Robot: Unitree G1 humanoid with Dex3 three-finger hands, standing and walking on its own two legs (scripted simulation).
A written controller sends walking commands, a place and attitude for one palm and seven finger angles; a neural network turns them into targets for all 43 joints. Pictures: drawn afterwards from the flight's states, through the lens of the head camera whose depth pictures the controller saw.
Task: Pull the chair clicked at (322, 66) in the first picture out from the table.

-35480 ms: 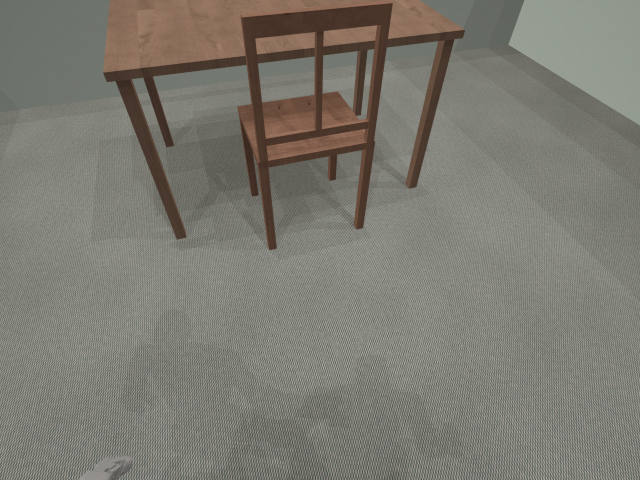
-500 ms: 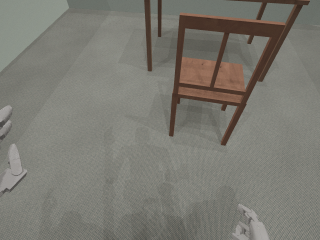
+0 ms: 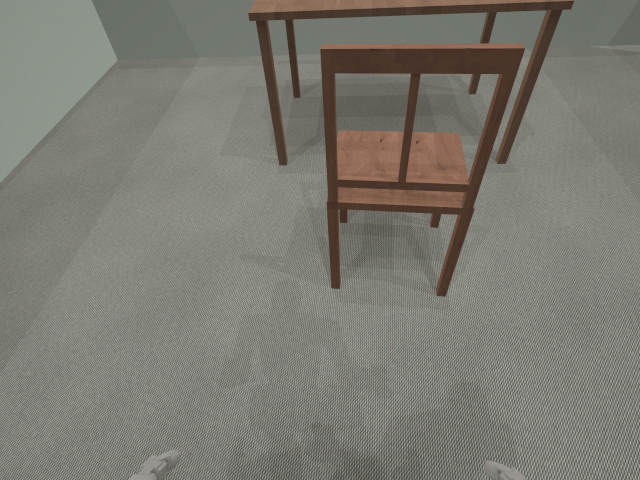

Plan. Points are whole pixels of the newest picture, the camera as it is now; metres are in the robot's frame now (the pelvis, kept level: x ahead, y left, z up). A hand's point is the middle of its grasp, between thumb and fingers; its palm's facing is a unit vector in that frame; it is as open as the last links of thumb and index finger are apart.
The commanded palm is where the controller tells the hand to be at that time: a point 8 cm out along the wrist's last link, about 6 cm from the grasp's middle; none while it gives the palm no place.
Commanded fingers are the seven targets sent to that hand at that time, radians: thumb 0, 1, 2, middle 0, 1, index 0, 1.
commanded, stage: let the arm hang, fingers relaxed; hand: left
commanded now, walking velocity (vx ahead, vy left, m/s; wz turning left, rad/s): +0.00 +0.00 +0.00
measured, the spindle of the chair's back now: (408, 131) +0.90 -0.19 -0.07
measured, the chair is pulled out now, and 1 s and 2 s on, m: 0.61 0.61 0.61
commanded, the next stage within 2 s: look to check the result in 0.88 s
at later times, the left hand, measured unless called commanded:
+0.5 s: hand out of the picture +0.00 +0.17 -0.15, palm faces +0.03 -0.97 -0.25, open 7.3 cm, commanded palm none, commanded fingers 0.00 0.90 0.90 -0.20 -0.30 -0.20 -0.30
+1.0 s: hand out of the picture +0.00 +0.15 -0.15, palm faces +0.03 -0.98 -0.20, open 7.3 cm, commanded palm none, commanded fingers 0.00 0.90 0.90 -0.20 -0.30 -0.20 -0.30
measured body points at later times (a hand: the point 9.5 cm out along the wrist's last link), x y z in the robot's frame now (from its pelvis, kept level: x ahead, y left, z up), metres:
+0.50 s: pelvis -0.01 -0.02 +0.02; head +0.00 -0.04 +0.46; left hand +0.00 +0.22 -0.13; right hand -0.03 -0.23 -0.15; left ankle +0.00 +0.08 -0.73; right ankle -0.01 -0.13 -0.73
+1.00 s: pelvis +0.00 -0.02 +0.02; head +0.01 -0.03 +0.47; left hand +0.00 +0.20 -0.14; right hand -0.03 -0.23 -0.15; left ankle +0.00 +0.08 -0.73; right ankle -0.01 -0.13 -0.73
